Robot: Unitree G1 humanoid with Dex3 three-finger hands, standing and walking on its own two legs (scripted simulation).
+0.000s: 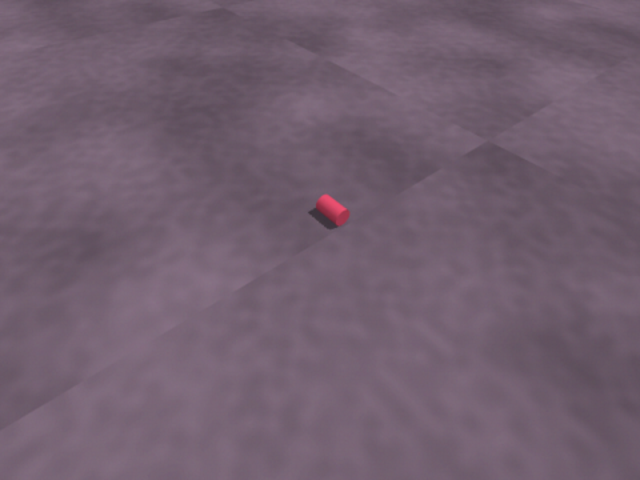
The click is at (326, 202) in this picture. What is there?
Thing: lying can
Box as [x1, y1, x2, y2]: [316, 194, 349, 225]
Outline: 321,196 316,203 316,208 337,225 342,224 347,219 349,211 327,194
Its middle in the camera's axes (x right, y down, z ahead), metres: +0.07 -0.17 +1.80
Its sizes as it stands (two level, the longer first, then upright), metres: 0.141 0.087 0.087
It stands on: the floor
